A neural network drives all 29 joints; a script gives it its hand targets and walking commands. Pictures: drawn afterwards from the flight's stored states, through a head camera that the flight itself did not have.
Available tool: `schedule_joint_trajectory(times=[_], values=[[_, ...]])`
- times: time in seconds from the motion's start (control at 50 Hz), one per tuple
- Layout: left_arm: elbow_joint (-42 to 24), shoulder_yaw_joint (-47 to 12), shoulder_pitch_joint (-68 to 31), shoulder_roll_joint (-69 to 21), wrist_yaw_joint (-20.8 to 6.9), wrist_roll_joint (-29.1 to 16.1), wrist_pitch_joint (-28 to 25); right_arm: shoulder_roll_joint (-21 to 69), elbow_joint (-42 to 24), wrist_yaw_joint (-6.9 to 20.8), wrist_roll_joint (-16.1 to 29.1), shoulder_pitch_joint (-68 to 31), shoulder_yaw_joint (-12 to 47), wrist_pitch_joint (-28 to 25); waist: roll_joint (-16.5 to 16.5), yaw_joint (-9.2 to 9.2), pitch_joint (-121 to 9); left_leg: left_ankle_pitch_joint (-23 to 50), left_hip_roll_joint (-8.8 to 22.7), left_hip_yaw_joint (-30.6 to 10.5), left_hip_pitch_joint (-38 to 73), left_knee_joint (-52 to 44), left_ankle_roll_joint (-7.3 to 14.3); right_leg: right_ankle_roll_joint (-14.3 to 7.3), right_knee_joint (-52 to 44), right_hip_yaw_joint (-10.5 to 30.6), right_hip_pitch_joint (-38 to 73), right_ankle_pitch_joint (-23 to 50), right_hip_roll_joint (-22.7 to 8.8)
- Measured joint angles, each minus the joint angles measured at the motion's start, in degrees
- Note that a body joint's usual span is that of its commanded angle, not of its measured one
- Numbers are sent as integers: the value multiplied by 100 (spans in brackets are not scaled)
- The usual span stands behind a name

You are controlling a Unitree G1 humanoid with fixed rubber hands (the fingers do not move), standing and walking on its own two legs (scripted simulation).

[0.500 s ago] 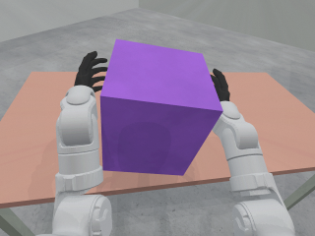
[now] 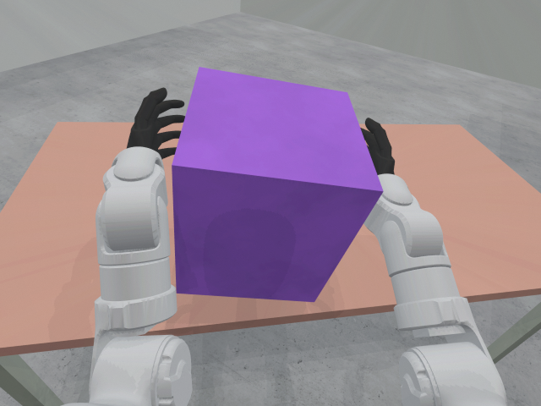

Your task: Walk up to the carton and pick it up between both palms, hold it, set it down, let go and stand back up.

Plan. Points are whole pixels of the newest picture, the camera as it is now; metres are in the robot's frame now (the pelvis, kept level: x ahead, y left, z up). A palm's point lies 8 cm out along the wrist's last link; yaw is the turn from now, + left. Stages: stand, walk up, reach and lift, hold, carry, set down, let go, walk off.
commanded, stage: hold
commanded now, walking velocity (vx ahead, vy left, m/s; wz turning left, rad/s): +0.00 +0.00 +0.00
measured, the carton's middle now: (261, 193) +0.37 +0.01 +0.16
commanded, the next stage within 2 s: set down in 0.72 s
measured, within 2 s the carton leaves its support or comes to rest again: neither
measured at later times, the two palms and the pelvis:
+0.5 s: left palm (147, 152) +0.35 +0.15 +0.24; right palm (376, 176) +0.35 -0.15 +0.21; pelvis +0.00 +0.00 +0.00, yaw +0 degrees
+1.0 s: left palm (150, 136) +0.36 +0.15 +0.26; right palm (380, 168) +0.36 -0.15 +0.22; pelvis +0.00 +0.00 +0.00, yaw +0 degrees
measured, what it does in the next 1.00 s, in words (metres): stands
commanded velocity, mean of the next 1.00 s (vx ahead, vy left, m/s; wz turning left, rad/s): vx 0.00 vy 0.00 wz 0.00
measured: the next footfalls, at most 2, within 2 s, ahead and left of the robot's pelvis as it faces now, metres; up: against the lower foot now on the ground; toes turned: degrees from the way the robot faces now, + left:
none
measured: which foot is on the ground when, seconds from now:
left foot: down 0.00-1.00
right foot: down 0.00-1.00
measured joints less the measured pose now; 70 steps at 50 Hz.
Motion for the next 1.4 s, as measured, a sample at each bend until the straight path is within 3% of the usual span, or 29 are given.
schedule_joint_trajectory(times=[0.86, 1.0, 1.18, 1.4], values=[[82, 3, -131, 80, -15, -5, -21, 14, 112, 12, -73, -128, -22, -59, -31, -41, 34, 35, 4, 16, 28, -43, -10, -12, 23, 6, 2, -6, 5], [273, 156, -322, -30, -185, 134, -596, 163, 190, 145, -450, -173, -269, -548, 7, 13, 146, 68, -5, 23, 155, -127, -6, -13, -2, -2, 102, -4, -5], [921, 179, -54, -117, -343, 272, -1625, 510, 705, 349, -1194, 215, -598, -1636, -31, 119, 427, 31, -13, -13, 347, -204, -29, -27, 16, -75, 274, -118, -16], [769, -356, 1150, -165, 98, -243, -2593, 412, 737, 256, -1067, 1156, -162, -2735, -81, 104, 416, -65, -3, -35, 273, -295, -61, -19, -208, -95, 273, -151, 8]])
